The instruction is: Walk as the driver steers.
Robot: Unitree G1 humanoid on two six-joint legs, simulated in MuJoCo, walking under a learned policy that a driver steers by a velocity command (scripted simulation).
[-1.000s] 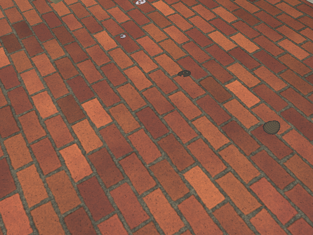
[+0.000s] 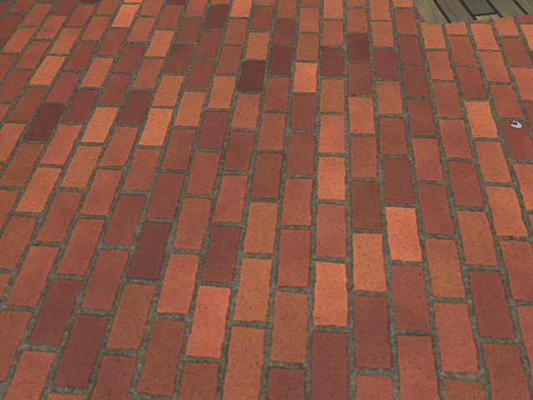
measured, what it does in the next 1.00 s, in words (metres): walks ahead: left foot, then right foot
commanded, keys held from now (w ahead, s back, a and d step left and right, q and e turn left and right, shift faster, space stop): w+q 0.16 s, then w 0.60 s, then w+e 0.24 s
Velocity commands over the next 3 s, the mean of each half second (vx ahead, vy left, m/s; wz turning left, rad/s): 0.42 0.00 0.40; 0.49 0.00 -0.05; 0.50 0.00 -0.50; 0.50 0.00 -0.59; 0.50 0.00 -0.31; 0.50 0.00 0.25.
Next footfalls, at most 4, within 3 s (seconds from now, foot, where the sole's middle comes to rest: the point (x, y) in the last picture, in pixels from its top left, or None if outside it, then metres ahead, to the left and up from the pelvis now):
0.14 left None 0.08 0.15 -0.78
0.62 right None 0.48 0.02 -0.78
1.12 left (188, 316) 0.70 0.30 -0.78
1.62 right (297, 244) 0.94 0.01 -0.78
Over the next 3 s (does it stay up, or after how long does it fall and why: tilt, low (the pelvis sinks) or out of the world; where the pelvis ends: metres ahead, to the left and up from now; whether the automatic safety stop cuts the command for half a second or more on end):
stays up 1.44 -0.23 -0.01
